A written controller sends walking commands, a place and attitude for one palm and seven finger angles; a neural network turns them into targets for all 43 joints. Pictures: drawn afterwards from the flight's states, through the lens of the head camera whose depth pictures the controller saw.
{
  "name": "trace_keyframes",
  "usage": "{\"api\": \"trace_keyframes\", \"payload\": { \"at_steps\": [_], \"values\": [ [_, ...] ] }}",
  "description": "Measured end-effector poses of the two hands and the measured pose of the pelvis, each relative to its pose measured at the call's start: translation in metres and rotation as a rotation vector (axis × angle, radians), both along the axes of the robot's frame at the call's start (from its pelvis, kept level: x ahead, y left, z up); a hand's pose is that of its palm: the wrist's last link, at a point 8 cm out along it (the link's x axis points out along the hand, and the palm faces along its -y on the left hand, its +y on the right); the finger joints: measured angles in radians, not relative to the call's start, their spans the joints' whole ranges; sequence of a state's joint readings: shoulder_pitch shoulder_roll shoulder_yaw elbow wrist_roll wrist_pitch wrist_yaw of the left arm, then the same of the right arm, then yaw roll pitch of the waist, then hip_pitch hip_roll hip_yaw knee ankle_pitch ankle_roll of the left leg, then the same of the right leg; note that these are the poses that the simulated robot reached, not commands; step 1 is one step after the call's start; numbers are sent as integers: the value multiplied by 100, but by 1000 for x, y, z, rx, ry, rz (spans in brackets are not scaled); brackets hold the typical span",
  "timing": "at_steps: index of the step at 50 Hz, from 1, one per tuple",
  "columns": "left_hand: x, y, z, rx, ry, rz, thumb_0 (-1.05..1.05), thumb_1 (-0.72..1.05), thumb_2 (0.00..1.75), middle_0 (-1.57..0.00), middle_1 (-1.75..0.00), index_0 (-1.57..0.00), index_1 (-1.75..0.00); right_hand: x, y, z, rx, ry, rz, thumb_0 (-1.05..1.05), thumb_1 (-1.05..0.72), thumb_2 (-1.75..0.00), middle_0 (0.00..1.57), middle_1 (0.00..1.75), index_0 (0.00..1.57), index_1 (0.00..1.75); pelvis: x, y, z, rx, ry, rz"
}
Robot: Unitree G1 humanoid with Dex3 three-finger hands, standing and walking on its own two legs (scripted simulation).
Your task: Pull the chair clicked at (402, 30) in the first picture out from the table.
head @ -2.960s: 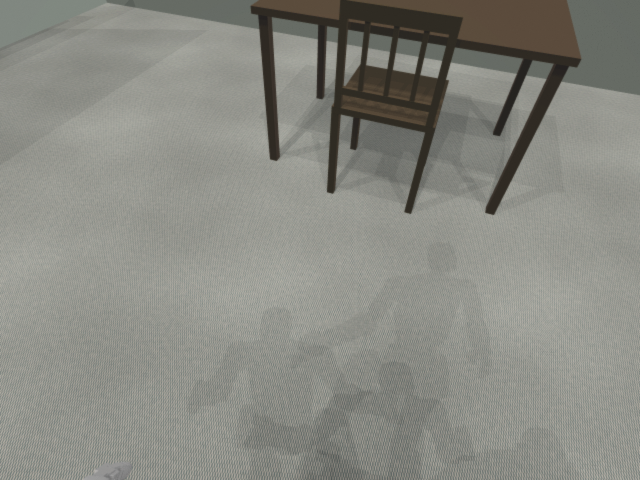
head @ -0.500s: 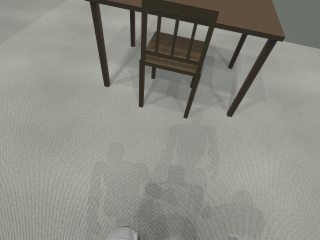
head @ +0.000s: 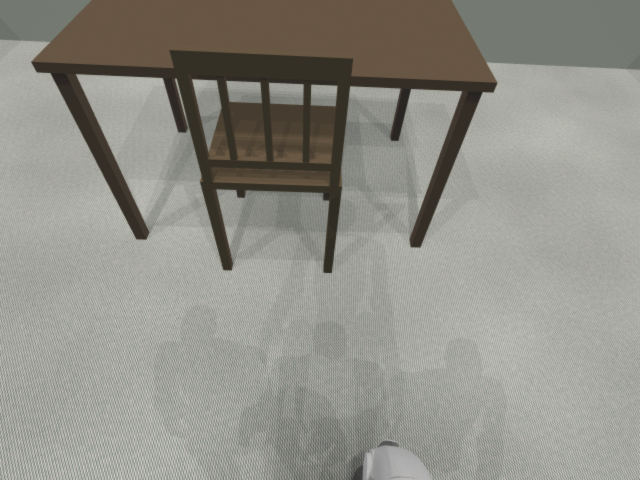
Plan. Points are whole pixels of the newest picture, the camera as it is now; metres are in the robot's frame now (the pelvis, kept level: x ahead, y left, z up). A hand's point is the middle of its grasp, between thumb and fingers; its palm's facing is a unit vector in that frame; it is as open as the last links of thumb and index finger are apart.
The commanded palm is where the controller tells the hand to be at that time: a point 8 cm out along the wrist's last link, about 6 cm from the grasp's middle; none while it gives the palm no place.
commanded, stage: walk to a spot facing it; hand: left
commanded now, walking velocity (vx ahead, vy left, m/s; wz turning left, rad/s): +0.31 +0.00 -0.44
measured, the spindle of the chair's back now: (267, 121) +0.93 +0.14 -0.11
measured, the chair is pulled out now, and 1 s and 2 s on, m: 0.00 0.00 0.00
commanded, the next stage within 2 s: take the last steps up to it in 0.08 s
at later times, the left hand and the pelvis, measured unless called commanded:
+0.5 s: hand (217, 411) +0.25 +0.16 -0.17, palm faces -0.01 -0.99 -0.17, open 7.3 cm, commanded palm none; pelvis +0.22 -0.02 +0.00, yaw -4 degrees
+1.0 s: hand (226, 291) +0.46 +0.18 -0.17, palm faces -0.03 -0.98 -0.18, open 7.3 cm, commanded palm none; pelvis +0.39 +0.00 +0.01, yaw -3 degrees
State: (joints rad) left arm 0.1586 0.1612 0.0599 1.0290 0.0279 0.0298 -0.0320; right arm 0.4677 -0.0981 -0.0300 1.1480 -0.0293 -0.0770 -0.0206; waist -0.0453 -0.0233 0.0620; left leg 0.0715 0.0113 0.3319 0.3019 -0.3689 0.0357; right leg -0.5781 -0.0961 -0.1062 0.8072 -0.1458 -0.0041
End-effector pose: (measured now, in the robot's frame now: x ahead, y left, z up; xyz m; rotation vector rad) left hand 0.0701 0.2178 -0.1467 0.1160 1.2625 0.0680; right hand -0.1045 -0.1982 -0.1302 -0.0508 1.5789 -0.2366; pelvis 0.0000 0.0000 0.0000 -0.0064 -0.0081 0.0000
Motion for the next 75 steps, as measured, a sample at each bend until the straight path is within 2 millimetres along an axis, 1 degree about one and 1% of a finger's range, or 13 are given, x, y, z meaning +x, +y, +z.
{"api": "trace_keyframes", "payload": {
  "at_steps": [5,9,14,19,24,30,34,43,50,56,66,71,75],
  "values": [
    [91,-26,-8,2,-60,-87,0,91,90,-20,-30,-20,-30,12,3,-9,42,117,-81,0,-90,-90,20,30,20,30,56,-16,-15,-10,9,-47],
    [137,-38,-12,19,-120,-80,0,91,90,-20,-30,-20,-30,61,-16,-20,45,114,-102,1,-90,-90,21,30,20,30,96,-32,-22,-7,-2,-76],
    [154,-29,4,75,-79,-58,-1,93,90,-20,-30,-20,-30,181,-50,-18,-19,-117,-51,1,-90,-90,20,30,20,30,134,-37,-6,-7,-2,-102],
    [162,-17,13,93,-9,-64,-1,93,90,-20,-30,-20,-30,291,-67,-7,-58,-324,-1,1,-92,-90,20,30,19,30,171,-31,3,-10,10,-98],
    [170,-9,6,56,29,-6,0,91,90,-20,-30,-20,-30,370,-60,1,-57,-390,84,1,-92,-90,20,30,19,30,212,-19,2,-21,8,-76],
    [176,9,-21,7,135,70,0,91,90,-20,-30,-20,-30,446,-30,-4,-70,-421,171,0,-91,-90,20,30,19,30,267,7,-14,-23,-1,-51],
    [199,22,-19,5,183,47,0,91,90,-20,-30,-20,-30,456,-13,-1,-73,-408,137,0,-91,-90,20,30,20,30,292,17,-10,-8,-13,-60],
    [305,30,4,24,57,28,0,91,90,-20,-30,-20,-30,432,-9,7,-71,-208,62,0,-93,-90,20,30,20,30,348,21,9,8,-6,-48],
    [384,11,11,51,3,-21,0,91,90,-20,-30,-20,-30,428,-6,-4,0,-93,-5,0,-91,-90,20,30,20,30,392,2,6,25,-3,-48],
    [445,-24,6,72,-63,-52,0,91,90,-20,-30,-20,-30,449,-22,-28,58,-27,-36,1,-90,-90,20,30,20,30,434,-27,-10,23,-4,-50],
    [461,-29,19,113,-38,13,-2,94,90,-20,-30,-20,-30,566,-56,-22,5,-172,49,1,-91,-90,20,30,19,30,464,-37,3,11,3,-31],
    [450,-15,12,104,3,39,-1,93,90,-20,-30,-21,-30,605,-64,-16,-44,-232,94,1,-93,-90,20,30,19,30,465,-25,1,5,-2,-32],
    [436,2,-1,82,44,51,0,91,90,-20,-30,-21,-30,624,-56,-7,-85,-285,121,1,-92,-90,20,30,19,30,463,-9,-3,-7,-5,-32]
  ]
}}
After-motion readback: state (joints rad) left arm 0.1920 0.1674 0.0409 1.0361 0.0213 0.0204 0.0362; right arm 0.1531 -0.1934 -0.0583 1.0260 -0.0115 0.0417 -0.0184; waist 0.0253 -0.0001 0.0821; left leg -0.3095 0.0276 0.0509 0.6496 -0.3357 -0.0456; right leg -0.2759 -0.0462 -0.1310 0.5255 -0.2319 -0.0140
